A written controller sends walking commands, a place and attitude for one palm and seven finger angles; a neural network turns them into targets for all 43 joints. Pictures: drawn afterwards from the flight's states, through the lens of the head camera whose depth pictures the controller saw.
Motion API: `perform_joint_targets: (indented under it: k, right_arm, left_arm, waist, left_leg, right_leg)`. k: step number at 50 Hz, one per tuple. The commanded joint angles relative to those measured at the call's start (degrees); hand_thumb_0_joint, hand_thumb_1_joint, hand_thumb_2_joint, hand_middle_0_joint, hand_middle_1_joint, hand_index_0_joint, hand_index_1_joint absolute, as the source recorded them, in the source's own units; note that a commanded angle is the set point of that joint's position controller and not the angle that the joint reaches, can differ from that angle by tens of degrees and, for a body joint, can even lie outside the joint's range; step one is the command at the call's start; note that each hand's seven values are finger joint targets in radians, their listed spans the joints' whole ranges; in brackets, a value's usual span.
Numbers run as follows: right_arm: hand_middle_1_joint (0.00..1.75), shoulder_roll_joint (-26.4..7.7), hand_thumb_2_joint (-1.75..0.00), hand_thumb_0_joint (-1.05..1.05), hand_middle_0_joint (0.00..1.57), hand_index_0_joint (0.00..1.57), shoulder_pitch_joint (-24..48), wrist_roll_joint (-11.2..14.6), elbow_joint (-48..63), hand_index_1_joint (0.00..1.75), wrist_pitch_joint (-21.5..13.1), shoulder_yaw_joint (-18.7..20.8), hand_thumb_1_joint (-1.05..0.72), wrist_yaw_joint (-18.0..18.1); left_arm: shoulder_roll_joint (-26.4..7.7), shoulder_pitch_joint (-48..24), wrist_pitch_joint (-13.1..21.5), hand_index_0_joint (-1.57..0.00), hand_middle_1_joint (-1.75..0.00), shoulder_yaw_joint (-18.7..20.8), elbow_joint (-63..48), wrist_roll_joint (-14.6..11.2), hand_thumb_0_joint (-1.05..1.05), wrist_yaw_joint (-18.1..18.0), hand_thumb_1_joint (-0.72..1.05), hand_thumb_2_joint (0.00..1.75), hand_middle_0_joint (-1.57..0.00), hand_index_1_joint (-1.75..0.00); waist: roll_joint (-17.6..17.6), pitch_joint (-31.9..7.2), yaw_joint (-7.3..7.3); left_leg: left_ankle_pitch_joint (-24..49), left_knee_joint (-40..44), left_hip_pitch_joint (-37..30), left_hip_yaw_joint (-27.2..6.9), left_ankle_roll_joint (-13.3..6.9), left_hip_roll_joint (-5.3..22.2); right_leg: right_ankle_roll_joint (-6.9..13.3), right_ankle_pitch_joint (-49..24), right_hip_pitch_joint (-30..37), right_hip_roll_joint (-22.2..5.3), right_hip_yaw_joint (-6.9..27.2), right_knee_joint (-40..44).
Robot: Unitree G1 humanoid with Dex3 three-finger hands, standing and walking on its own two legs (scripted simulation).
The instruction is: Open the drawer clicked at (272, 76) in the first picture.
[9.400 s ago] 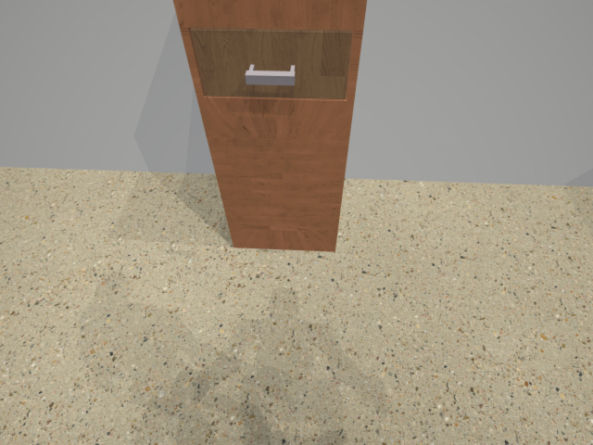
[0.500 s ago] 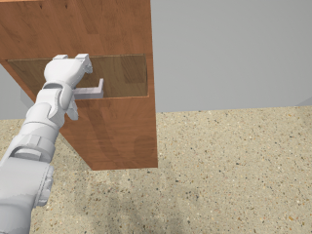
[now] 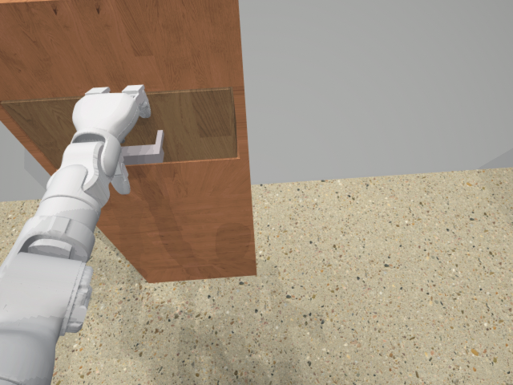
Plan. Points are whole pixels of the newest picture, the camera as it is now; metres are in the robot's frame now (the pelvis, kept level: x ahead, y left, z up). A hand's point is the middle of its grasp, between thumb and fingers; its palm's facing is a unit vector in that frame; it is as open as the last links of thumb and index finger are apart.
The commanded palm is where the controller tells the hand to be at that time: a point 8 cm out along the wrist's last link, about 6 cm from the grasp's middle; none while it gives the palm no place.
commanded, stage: lower the fingers behind the handle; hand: left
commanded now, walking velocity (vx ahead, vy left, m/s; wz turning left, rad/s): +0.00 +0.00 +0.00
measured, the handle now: (130, 146) +0.53 +0.23 +0.05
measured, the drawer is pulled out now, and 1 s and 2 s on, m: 0.00 0.00 0.00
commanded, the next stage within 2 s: close the thumb around the handle in 1.58 s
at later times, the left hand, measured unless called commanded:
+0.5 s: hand (125, 151) +0.49 +0.22 +0.08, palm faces +0.00 -0.01 -1.00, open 13.7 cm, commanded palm +0.47 +0.22 +0.13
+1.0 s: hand (133, 170) +0.48 +0.22 +0.04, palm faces -0.05 +0.00 -1.00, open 13.8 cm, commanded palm +0.47 +0.22 +0.09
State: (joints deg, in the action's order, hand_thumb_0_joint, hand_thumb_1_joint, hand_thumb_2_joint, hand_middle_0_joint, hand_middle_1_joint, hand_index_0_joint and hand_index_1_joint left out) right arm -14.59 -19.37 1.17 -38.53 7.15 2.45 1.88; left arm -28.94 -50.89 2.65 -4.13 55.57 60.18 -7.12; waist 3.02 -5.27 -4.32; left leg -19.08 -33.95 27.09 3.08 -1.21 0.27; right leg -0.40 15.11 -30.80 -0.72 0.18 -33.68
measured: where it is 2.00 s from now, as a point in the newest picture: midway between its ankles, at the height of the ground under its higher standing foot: outside the picture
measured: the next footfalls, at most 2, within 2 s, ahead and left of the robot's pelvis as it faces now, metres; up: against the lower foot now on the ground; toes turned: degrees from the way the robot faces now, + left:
none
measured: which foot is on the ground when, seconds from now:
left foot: down 0.00-1.00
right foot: down 0.00-1.00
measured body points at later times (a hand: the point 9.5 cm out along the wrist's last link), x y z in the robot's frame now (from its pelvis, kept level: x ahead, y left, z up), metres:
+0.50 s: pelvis +0.00 +0.00 -0.01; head +0.08 -0.01 +0.44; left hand +0.48 +0.22 +0.13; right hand +0.04 -0.27 -0.14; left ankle -0.03 +0.11 -0.73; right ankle +0.01 -0.13 -0.73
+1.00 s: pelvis +0.00 +0.00 -0.01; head +0.09 -0.01 +0.43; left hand +0.47 +0.22 +0.09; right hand +0.02 -0.28 -0.14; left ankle -0.03 +0.11 -0.73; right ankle +0.01 -0.13 -0.73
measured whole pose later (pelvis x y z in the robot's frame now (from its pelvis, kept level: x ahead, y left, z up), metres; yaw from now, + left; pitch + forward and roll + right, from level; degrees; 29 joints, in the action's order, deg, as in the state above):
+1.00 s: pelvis +0.00 +0.00 -0.01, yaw +1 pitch +17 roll +0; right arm -14.9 -20.1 -0.2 -40.0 5.1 3.9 1.3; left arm -27.7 -48.9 4.3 -3.5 60.3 62.5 -15.2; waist 2.4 -6.2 -5.5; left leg -21.3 -40.4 35.7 2.2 -1.2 0.6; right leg -0.3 16.8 -38.6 -0.6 -0.6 -38.8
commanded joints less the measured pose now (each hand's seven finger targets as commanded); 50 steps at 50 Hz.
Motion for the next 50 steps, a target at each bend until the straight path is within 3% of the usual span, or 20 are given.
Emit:
perform_joint_targets:
  k: [1,8,11,12,14,16,19,20,21,26,28,30,34,36,38,40,42,45,47,50]
  right_arm:
    - [0.30,-8.98,-0.90,0.00,0.20,0.20,-3.70,-0.26,4.80,0.30,-1.61,3.01,-0.90,0.96]
    - [0.30,-9.14,-0.90,0.00,0.20,0.20,-4.44,-0.55,4.33,0.30,-1.90,3.19,-0.90,1.06]
    - [0.30,-8.86,-0.90,0.00,0.20,0.20,-5.07,-0.74,3.89,0.30,-2.20,3.68,-0.90,0.70]
    - [0.30,-9.05,-0.90,0.00,0.20,0.20,-5.34,-0.78,3.64,0.30,-2.13,3.81,-0.90,0.68]
    - [0.30,-8.92,-0.90,0.00,0.20,0.20,-5.41,-0.90,3.65,0.30,-2.16,3.81,-0.90,0.51]
    - [0.30,-9.02,-0.90,0.00,0.20,0.20,-5.69,-0.92,3.48,0.30,-2.07,3.85,-0.90,0.42]
    - [0.30,-8.94,-0.90,0.00,0.20,0.20,-5.79,-1.03,3.05,0.30,-2.04,3.96,-0.90,0.17]
    - [0.30,-9.05,-0.90,0.00,0.20,0.20,-6.04,-1.07,2.84,0.30,-2.00,4.02,-0.90,0.06]
    - [0.30,-9.13,-0.90,0.00,0.20,0.20,-6.12,-0.98,2.70,0.30,-1.95,4.00,-0.90,0.01]
    - [0.30,-9.08,-0.90,0.00,0.20,0.20,-6.25,-1.13,2.69,0.30,-1.54,3.89,-0.90,-0.20]
    - [0.30,-9.02,-0.90,0.00,0.20,0.20,-5.71,-0.99,2.97,0.30,-1.40,3.66,-0.90,-0.22]
    - [0.30,-9.20,-0.90,0.00,0.20,0.20,-5.83,-1.08,3.24,0.30,-1.29,3.65,-0.90,-0.03]
    - [0.30,-8.96,-0.90,0.00,0.20,0.20,-5.50,-1.07,4.08,0.30,-1.68,3.48,-0.90,0.46]
    - [0.30,-8.85,-0.90,0.00,0.20,0.20,-5.60,-1.35,4.12,0.30,-1.98,3.64,-0.90,0.57]
    - [0.30,-8.74,-0.90,0.00,0.20,0.20,-5.82,-1.45,3.56,0.30,-2.32,3.73,-0.90,0.33]
    - [0.30,-9.07,-0.90,0.00,0.20,0.20,-6.33,-1.41,3.26,0.30,-2.42,3.82,-0.90,0.19]
    - [0.30,-8.90,-0.90,0.00,0.20,0.20,-6.51,-1.29,3.05,0.30,-2.58,3.98,-0.90,0.04]
    - [0.30,-9.17,-0.90,0.00,0.20,0.20,-7.23,-1.55,2.26,0.30,-2.95,4.23,-0.90,0.30]
    - [0.30,-9.09,-0.90,0.00,0.20,0.20,-7.67,-1.59,1.95,0.30,-3.13,4.41,-0.90,0.36]
    - [0.30,-9.37,-0.90,0.00,0.20,0.20,-8.02,-1.93,1.39,0.30,-3.12,4.26,-0.90,0.37]
  left_arm:
    - [-14.45,-27.31,0.62,-0.30,-1.20,4.13,-11.67,-0.45,0.00,-2.05,-0.50,0.30,-0.30,-1.20]
    - [-16.14,-25.73,1.76,-0.30,-1.20,5.72,-10.41,0.14,0.00,-3.63,-0.50,0.30,-0.30,-1.20]
    - [-12.71,-28.07,2.40,-0.30,-1.20,3.10,-12.12,0.05,0.00,-4.29,-0.50,0.30,-0.30,-1.20]
    - [-14.12,-27.13,2.29,-0.30,-1.20,4.59,-11.38,0.16,0.00,-4.61,-0.50,0.30,-0.30,-1.20]
    - [-13.15,-27.11,2.18,-0.30,-1.20,3.90,-11.49,0.14,0.00,-5.06,-0.50,0.30,-0.30,-1.20]
    - [-13.66,-27.27,2.07,-0.30,-1.20,4.43,-10.91,0.40,0.00,-5.62,-0.50,0.30,-0.30,-1.20]
    - [-11.63,-27.36,1.19,-0.30,-1.20,3.13,-10.25,0.87,0.00,-6.51,-0.50,0.30,-0.30,-1.20]
    - [-10.47,-27.24,0.79,-0.30,-1.20,2.59,-9.38,0.72,0.00,-6.61,-0.50,0.30,-0.30,-1.20]
    - [-10.48,-27.53,0.36,-0.30,-1.20,2.30,-9.05,0.85,0.00,-6.76,-0.50,0.30,-0.30,-1.20]
    - [-10.07,-25.58,-1.06,-0.30,-1.20,2.22,-7.43,1.30,0.00,-6.64,-0.50,0.30,-0.30,-1.20]
    - [-8.01,-24.59,-1.53,-0.30,-1.20,0.57,-6.24,1.15,0.00,-6.26,-0.50,0.30,-0.30,-1.20]
    - [-9.61,-23.10,-1.24,-0.30,-1.20,2.31,-5.31,0.99,0.00,-5.93,-0.50,0.30,-0.30,-1.20]
    - [-12.00,-24.34,1.22,-0.30,-1.20,3.96,-8.70,1.26,0.00,-6.54,-0.50,0.30,-0.30,-1.20]
    - [-14.27,-25.10,2.65,-0.30,-1.20,5.81,-10.18,1.66,0.00,-7.86,-0.50,0.30,-0.30,-1.20]
    - [-12.25,-23.44,1.89,-0.30,-1.20,4.48,-7.60,2.32,0.00,-9.08,-0.50,0.30,-0.30,-1.20]
    - [-13.60,-22.81,1.39,-0.30,-1.20,5.84,-6.47,2.33,0.00,-9.78,-0.50,0.30,-0.30,-1.20]
    - [-10.44,-24.24,0.85,-0.30,-1.20,2.97,-6.59,2.08,0.00,-9.94,-0.50,0.30,-0.30,-1.20]
    - [-11.20,-27.40,1.50,-0.30,-1.20,3.39,-7.65,1.85,0.00,-10.21,-0.50,0.30,-0.30,-1.20]
    - [-11.29,-27.77,2.24,-0.30,-1.20,3.52,-8.54,1.79,0.00,-10.32,-0.50,0.30,-0.30,-1.20]
    - [-13.74,-27.43,2.60,-0.30,-1.20,5.76,-7.00,2.29,0.00,-11.38,-0.50,0.30,-0.30,-1.20]
  waist:
    - [-2.33,-20.93,-0.23]
    - [-2.29,-21.58,-0.10]
    - [-0.73,-23.16,-1.27]
    - [-0.78,-22.98,-0.91]
    - [0.43,-23.79,-0.84]
    - [-0.55,-24.44,-0.92]
    - [0.54,-23.48,-1.27]
    - [-1.44,-23.10,-1.88]
    - [-1.15,-22.78,-1.94]
    - [-1.36,-24.03,-1.45]
    - [-1.58,-21.03,-1.69]
    - [-3.97,-21.47,-1.43]
    - [-2.68,-21.82,-1.08]
    - [-1.64,-23.80,-0.95]
    - [-1.22,-22.11,-1.32]
    - [-2.46,-23.24,-1.16]
    - [-1.22,-22.93,-2.20]
    - [-1.91,-24.30,-3.14]
    - [0.24,-25.36,-2.96]
    - [-0.17,-26.07,-2.63]
  left_leg:
    - [21.07,2.62,-7.88,-0.84,-1.14,-1.06]
    - [20.40,1.76,-5.92,-0.54,-1.07,-1.24]
    - [22.55,0.61,-7.97,-0.89,-1.02,-1.12]
    - [22.81,0.45,-7.91,-1.17,-0.92,-1.05]
    - [23.60,0.06,-8.12,-1.05,-0.83,-1.14]
    - [24.06,-0.30,-7.24,-1.23,-0.87,-1.19]
    - [25.81,-0.81,-7.91,-1.45,-0.63,-0.93]
    - [26.33,-1.03,-7.72,-1.64,-0.72,-0.81]
    - [25.52,-1.03,-7.52,-1.61,-0.69,-0.77]
    - [26.07,-1.35,-7.15,-1.49,-0.69,-0.79]
    - [23.62,-0.95,-5.78,-1.33,-0.64,-0.76]
    - [22.61,-0.97,-4.70,-1.25,-0.91,-0.93]
    - [20.82,-1.16,-3.49,-1.22,-1.04,-1.14]
    - [21.25,-1.74,-3.63,-1.27,-1.07,-1.22]
    - [20.72,-2.13,-2.89,-1.03,-0.89,-1.17]
    - [21.13,-2.40,-2.19,-1.04,-0.82,-1.18]
    - [20.03,-2.64,-2.77,-1.01,-0.79,-1.10]
    - [20.29,-3.18,-3.63,-1.56,-1.03,-1.07]
    - [20.96,-3.68,-4.45,-1.72,-0.89,-1.05]
    - [21.43,-4.36,-2.73,-1.95,-0.81,-1.25]
  right_leg:
    - [2.24,-16.15,12.93,2.21,-0.98,2.42]
    - [2.15,-16.26,12.48,2.18,-0.86,1.59]
    - [2.17,-17.09,10.72,2.38,-0.96,1.20]
    - [2.31,-16.95,10.29,2.51,-1.02,0.91]
    - [2.33,-17.31,10.00,2.52,-1.14,0.56]
    - [2.28,-17.77,10.43,2.59,-1.08,0.11]
    - [2.40,-17.85,8.23,2.70,-1.53,-0.33]
    - [2.36,-18.07,8.15,2.84,-1.75,-0.23]
    - [2.23,-17.53,7.45,2.78,-1.69,-0.27]
    - [2.32,-18.25,8.23,2.73,-1.72,-0.75]
    - [2.34,-16.69,7.02,2.72,-1.90,-0.45]
    - [2.36,-16.87,8.78,2.71,-1.63,-0.23]
    - [2.27,-16.42,8.81,2.53,-1.24,-0.93]
    - [2.22,-16.63,9.02,2.55,-0.87,-1.40]
    - [2.27,-15.88,7.07,2.70,-1.25,-1.63]
    - [2.32,-16.34,8.04,2.74,-1.20,-1.77]
    - [2.16,-15.28,5.93,2.78,-1.32,-1.71]
    - [2.14,-15.31,5.69,2.78,-1.09,-1.67]
    - [2.18,-15.50,4.87,2.81,-1.05,-2.17]
    - [2.32,-15.73,5.08,2.88,-1.18,-3.02]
